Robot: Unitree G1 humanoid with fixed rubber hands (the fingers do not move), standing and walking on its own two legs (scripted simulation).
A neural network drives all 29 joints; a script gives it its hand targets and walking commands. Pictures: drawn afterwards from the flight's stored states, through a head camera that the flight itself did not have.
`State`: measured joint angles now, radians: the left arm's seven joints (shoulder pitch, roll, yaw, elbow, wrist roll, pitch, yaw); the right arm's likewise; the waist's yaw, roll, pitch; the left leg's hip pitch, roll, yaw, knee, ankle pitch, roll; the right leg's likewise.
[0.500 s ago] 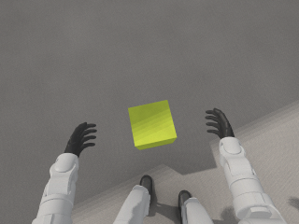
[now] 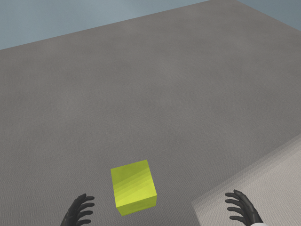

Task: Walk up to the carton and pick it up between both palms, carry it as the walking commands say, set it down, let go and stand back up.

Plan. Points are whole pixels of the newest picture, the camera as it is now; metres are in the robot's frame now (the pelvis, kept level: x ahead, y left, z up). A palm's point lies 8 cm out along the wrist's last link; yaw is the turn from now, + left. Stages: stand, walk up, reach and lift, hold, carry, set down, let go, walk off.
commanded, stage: let go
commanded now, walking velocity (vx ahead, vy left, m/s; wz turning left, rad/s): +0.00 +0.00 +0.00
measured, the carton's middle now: (134, 188) +0.41 +0.12 -0.65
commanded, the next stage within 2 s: stand in 0.38 s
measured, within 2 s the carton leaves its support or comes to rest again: neither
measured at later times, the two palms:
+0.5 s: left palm out of the picture +0.14 +0.30 -0.10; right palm out of the picture +0.12 -0.23 -0.08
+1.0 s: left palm out of the picture +0.14 +0.33 -0.11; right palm out of the picture +0.11 -0.24 -0.09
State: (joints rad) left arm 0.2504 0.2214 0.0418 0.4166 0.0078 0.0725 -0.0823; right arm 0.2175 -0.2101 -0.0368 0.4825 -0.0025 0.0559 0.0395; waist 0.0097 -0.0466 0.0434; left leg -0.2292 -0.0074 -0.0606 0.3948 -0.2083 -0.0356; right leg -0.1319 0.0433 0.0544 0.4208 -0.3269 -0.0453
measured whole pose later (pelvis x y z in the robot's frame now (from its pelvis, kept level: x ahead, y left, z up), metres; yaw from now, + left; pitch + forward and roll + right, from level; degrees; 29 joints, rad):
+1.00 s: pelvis +0.01 +0.05 +0.00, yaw -2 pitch +0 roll +0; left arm 0.20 0.37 0.00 0.76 0.03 0.01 0.04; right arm 0.13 -0.30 -0.04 0.88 -0.03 0.02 -0.02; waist -0.02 -0.07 0.02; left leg -0.20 -0.05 0.00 0.47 -0.27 0.04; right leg -0.08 -0.01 0.09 0.41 -0.34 0.03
